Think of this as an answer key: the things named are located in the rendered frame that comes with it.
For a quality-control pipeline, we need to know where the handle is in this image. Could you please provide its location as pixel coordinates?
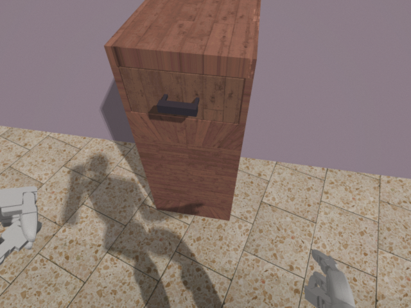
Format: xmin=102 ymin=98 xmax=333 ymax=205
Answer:
xmin=157 ymin=94 xmax=200 ymax=117

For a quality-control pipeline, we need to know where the drawer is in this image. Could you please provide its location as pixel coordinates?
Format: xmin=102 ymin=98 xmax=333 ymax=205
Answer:
xmin=119 ymin=66 xmax=244 ymax=123

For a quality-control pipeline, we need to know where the cabinet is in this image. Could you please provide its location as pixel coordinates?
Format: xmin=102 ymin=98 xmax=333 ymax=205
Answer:
xmin=104 ymin=0 xmax=261 ymax=221

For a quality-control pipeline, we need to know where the robot right hand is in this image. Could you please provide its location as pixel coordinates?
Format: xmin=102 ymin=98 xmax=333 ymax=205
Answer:
xmin=304 ymin=249 xmax=356 ymax=308

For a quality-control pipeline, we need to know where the robot left hand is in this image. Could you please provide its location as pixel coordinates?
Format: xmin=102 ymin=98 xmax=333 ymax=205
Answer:
xmin=0 ymin=186 xmax=42 ymax=265

